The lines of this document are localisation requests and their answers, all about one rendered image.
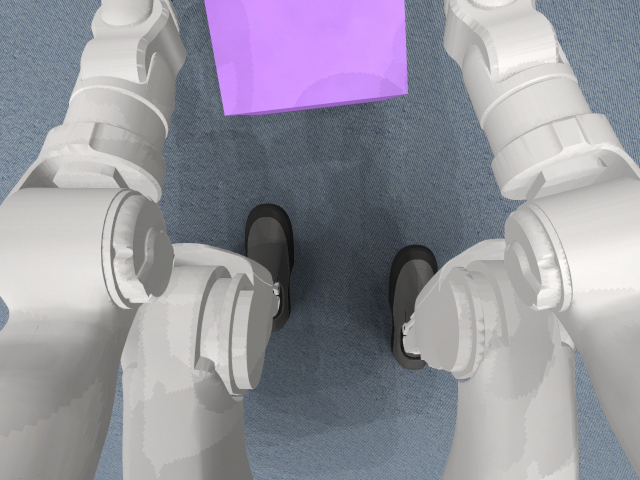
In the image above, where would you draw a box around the carton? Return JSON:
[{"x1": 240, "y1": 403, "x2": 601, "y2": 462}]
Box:
[{"x1": 204, "y1": 0, "x2": 408, "y2": 116}]

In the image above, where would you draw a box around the right robot forearm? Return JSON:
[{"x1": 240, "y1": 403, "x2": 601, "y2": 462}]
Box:
[{"x1": 443, "y1": 0, "x2": 640, "y2": 201}]

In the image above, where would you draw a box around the robot left upper arm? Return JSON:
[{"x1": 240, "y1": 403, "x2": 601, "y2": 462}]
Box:
[{"x1": 0, "y1": 188, "x2": 174, "y2": 480}]

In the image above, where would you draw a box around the robot left thigh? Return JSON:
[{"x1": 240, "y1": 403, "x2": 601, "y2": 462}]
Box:
[{"x1": 122, "y1": 265, "x2": 267, "y2": 480}]

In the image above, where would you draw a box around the robot thigh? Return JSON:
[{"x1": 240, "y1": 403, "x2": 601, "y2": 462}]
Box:
[
  {"x1": 430, "y1": 260, "x2": 579, "y2": 480},
  {"x1": 122, "y1": 265, "x2": 267, "y2": 480}
]

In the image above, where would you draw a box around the left robot forearm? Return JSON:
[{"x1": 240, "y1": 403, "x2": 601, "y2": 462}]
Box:
[{"x1": 0, "y1": 0, "x2": 186, "y2": 207}]

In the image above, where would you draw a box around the robot right thigh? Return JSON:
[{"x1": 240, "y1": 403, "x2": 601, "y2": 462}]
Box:
[{"x1": 430, "y1": 260, "x2": 579, "y2": 480}]

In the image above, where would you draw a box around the robot right upper arm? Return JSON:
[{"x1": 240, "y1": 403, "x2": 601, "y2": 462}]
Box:
[{"x1": 504, "y1": 177, "x2": 640, "y2": 479}]

